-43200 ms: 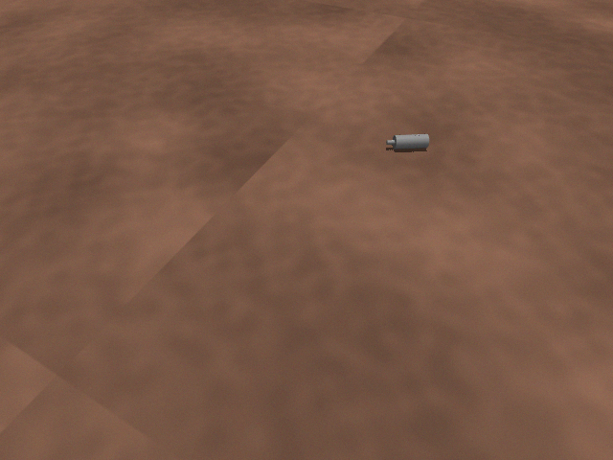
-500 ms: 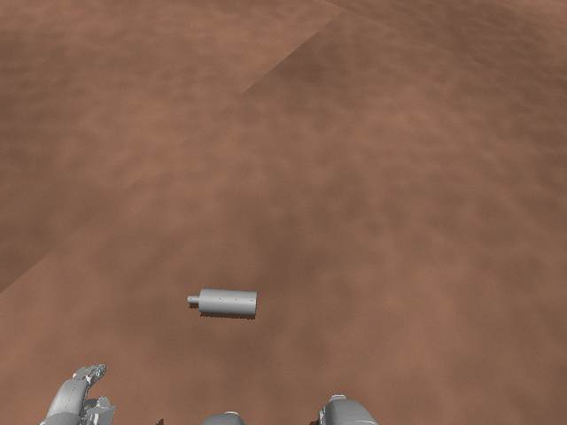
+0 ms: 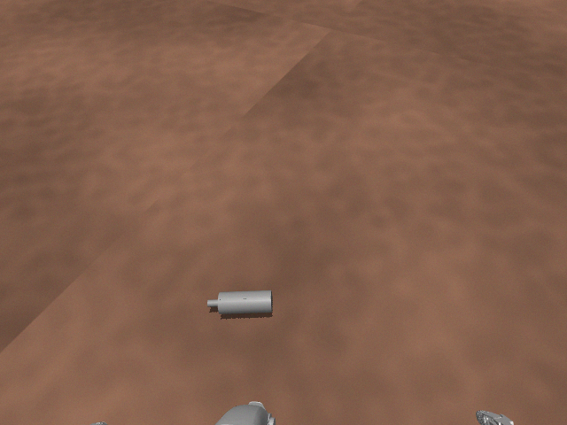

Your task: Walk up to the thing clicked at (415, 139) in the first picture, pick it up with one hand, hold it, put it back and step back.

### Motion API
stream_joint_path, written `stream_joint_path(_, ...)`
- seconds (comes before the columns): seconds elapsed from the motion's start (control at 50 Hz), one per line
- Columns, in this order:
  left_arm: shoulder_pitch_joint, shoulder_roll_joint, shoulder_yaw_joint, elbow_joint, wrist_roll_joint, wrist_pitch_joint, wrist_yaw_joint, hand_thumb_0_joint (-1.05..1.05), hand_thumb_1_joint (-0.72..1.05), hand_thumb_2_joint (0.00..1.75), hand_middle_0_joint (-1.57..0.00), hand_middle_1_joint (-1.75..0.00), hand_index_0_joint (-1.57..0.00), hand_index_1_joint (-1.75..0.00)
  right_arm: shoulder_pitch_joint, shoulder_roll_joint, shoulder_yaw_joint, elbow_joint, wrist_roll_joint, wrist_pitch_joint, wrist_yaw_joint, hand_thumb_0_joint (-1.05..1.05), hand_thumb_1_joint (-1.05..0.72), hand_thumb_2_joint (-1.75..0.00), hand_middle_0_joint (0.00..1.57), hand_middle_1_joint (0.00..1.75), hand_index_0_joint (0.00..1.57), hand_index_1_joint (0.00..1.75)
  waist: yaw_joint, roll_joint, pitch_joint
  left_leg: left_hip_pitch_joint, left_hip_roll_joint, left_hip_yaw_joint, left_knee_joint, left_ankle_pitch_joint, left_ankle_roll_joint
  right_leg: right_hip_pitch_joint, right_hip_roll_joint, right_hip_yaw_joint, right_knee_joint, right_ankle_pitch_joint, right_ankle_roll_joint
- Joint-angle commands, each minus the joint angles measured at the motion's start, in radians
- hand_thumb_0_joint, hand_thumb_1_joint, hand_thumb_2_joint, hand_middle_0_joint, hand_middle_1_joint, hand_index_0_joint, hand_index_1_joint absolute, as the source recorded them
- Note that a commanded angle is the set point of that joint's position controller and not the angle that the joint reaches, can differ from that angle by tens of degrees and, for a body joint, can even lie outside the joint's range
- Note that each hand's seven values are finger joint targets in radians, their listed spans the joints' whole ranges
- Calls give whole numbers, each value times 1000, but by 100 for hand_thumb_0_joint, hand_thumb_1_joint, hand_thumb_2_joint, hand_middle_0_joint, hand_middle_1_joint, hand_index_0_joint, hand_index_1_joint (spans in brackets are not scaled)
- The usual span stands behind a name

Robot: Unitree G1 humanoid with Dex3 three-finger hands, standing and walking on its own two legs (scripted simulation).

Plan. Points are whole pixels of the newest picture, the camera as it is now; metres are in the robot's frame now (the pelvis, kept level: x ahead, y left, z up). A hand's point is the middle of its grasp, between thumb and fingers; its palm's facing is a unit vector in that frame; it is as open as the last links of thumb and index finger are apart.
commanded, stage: step back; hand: left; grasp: from above
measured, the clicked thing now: (239, 302) +0.58 +0.23 -0.72
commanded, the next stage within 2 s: none
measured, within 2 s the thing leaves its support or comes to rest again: neither
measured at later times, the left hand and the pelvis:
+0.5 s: hand out of the picture -0.05 +0.28 -0.14, palm faces +0.08 -0.94 -0.33, open 7.4 cm; pelvis -0.14 +0.01 +0.01, yaw +3 degrees
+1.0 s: hand out of the picture -0.22 +0.23 -0.13, palm faces +0.02 -0.90 -0.43, open 7.4 cm; pelvis -0.31 -0.04 +0.00, yaw +2 degrees
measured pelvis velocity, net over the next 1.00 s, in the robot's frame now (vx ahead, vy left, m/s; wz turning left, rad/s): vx -0.31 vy -0.04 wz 0.04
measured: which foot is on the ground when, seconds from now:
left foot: up 0.00-0.28, down 0.30-0.76, up 0.78-1.00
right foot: down 0.00-0.34, up 0.36-0.70, down 0.72-1.00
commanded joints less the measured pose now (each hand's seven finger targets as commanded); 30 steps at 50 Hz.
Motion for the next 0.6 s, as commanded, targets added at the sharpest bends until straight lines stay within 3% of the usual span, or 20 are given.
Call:
stream_joint_path(0.0,-98,230,65,-151,-3,-37,33,0,90,90,-20,-30,-20,-30,60,-209,-52,-54,7,-24,-11,0,-90,-90,20,30,20,30,-17,-137,-102,-3,-77,-179,347,-66,-18,-94,-301,311,-316,352,-181)
stream_joint_path(0.02,-106,215,65,-149,-1,-36,36,0,90,90,-20,-30,-20,-30,76,-196,-44,-51,9,-29,-14,0,-90,-90,20,30,20,30,-26,-126,-134,-35,-86,-174,343,-41,-21,-32,-253,247,-286,400,-139)
stream_joint_path(0.04,-106,221,68,-154,0,-33,35,0,90,90,-20,-30,-20,-30,87,-199,-41,-53,6,-32,-19,0,-90,-90,20,30,20,30,-22,-123,-159,-40,-84,-163,351,-27,-27,-3,-231,217,-272,391,-123)
stream_joint_path(0.12,9,203,64,-167,5,-28,39,0,90,90,-20,-30,-20,-30,74,-196,-24,-83,8,-44,-33,0,-90,-90,20,30,20,30,43,-141,-253,-149,-40,-123,179,-89,-55,314,-259,215,-186,563,-162)
stream_joint_path(0.14,16,213,67,-172,6,-26,43,0,90,90,-20,-30,-20,-30,68,-192,-24,-93,5,-47,-35,0,-90,-90,20,30,20,30,47,-172,-265,-127,-7,-113,114,-104,-54,327,-285,223,-171,597,-175)
stream_joint_path(0.18,26,218,68,-177,3,-16,42,0,90,90,-20,-30,-20,-30,82,-189,-28,-98,1,-49,-34,0,-90,-90,20,30,20,30,45,-204,-281,-67,20,-75,-32,-96,-49,327,-284,215,-150,605,-165)
stream_joint_path(0.24,-23,247,65,-197,-2,1,34,0,90,90,-20,-30,-20,-30,154,-199,-46,-64,-11,-44,-26,0,-90,-90,20,30,20,30,6,-215,-274,124,23,-15,-226,37,-18,164,-252,188,-132,453,-127)
stream_joint_path(0.26,-47,250,63,-206,-8,5,31,0,90,90,-20,-30,-20,-30,198,-196,-49,-48,-14,-45,-22,0,-90,-90,20,30,20,30,-22,-189,-284,183,14,22,-336,147,-8,131,-239,163,-111,384,-98)
stream_joint_path(0.28,-48,241,59,-209,-11,11,27,0,90,90,-20,-30,-20,-30,208,-207,-56,-43,-19,-46,-21,0,-90,-90,20,30,20,30,-29,-147,-273,227,25,-1,-396,248,5,61,-217,156,-102,278,-61)
stream_joint_path(0.3,-51,209,51,-218,-14,13,23,0,90,90,-20,-30,-20,-30,202,-256,-70,-50,-33,-48,-21,0,-90,-90,20,30,20,30,-37,-34,-258,256,149,-172,-435,203,51,-78,-158,137,-27,115,-19)
stream_joint_path(0.32,-57,174,44,-222,-17,10,23,0,90,90,-20,-30,-20,-30,158,-341,-87,-69,-44,-49,-17,0,-90,-90,20,30,20,30,-36,173,-214,269,346,-443,-516,237,136,-261,-4,65,141,-161,22)
stream_joint_path(0.34,-122,221,68,-224,-7,7,36,0,90,90,-20,-30,-20,-30,96,-416,-100,-95,-40,-47,-12,0,-90,-90,20,30,20,30,-80,247,-162,29,482,-557,-570,243,276,-185,50,104,378,-321,50)
stream_joint_path(0.36,-115,242,77,-208,2,9,36,0,90,90,-20,-30,-20,-30,14,-394,-96,-115,-39,-58,-20,0,-90,-90,20,30,20,30,-44,212,-115,-57,509,-580,-579,259,304,-155,26,176,552,-287,47)
stream_joint_path(0.38,-85,234,80,-185,-2,10,32,0,90,90,-20,-30,-20,-30,-8,-345,-77,-121,-44,-61,-21,0,-90,-90,20,30,20,30,-21,135,-108,-38,441,-443,-538,347,267,-160,48,174,588,-242,44)
stream_joint_path(0.4,-23,211,77,-161,-15,13,28,0,90,90,-20,-30,-20,-30,-55,-295,-60,-136,-50,-63,-22,0,-90,-90,20,30,20,30,23,90,-115,18,348,-309,-498,448,212,-202,74,196,638,-184,40)
stream_joint_path(0.42,29,209,79,-142,-24,14,26,0,90,90,-20,-30,-20,-30,-72,-269,-57,-143,-44,-64,-25,0,-90,-90,20,30,20,30,52,85,-118,65,304,-239,-473,476,181,-238,77,187,665,-143,38)
stream_joint_path(0.44,42,210,81,-135,-23,15,21,0,90,90,-20,-30,-20,-30,-47,-256,-57,-136,-40,-67,-26,0,-90,-90,20,30,20,30,49,73,-118,79,274,-213,-471,429,160,-237,86,179,661,-113,44)
stream_joint_path(0.5,34,195,78,-142,-17,8,21,0,90,90,-20,-30,-20,-30,31,-247,-61,-125,-31,-65,-27,0,-90,-90,20,30,20,30,0,98,-148,249,273,-218,-419,451,193,-278,57,158,553,-127,92)
stream_joint_path(0.54,34,191,67,-154,-15,0,22,0,90,90,-20,-30,-20,-30,56,-259,-68,-131,-25,-63,-31,0,-90,-90,20,30,20,30,-23,130,-195,341,309,-215,-381,499,232,-272,23,131,422,-162,108)
stream_joint_path(0.58,18,187,61,-154,-16,-6,20,0,90,90,-20,-30,-20,-30,74,-271,-73,-134,-28,-58,-30,0,-90,-90,20,30,20,30,-43,159,-230,369,311,-203,-352,534,229,-208,-17,96,244,-191,110)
